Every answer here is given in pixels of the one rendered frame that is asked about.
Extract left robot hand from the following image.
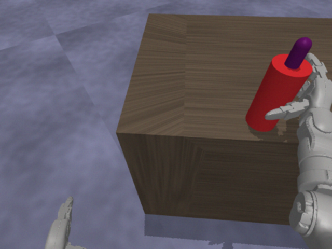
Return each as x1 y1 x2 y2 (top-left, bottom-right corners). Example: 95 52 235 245
45 196 86 249

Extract right robot hand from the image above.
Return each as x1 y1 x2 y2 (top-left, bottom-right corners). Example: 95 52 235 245
265 53 332 120

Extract right robot arm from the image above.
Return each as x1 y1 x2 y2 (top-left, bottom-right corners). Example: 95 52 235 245
289 108 332 249

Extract bottle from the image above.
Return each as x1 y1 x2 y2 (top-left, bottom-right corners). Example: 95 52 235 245
246 37 313 132

